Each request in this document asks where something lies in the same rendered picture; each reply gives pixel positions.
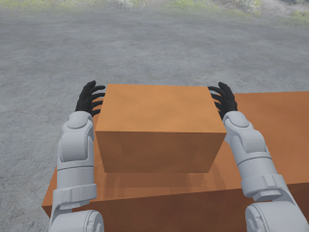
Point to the pedestal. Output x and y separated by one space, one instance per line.
205 202

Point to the robot right upper arm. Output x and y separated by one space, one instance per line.
274 216

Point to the left robot hand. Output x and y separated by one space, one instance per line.
85 102

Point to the carton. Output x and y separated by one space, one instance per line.
158 129

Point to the robot left upper arm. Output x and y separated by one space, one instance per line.
82 221

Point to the right robot hand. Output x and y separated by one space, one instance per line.
227 99

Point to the right robot forearm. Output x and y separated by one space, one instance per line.
259 177

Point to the left robot forearm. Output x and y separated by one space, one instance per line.
75 165

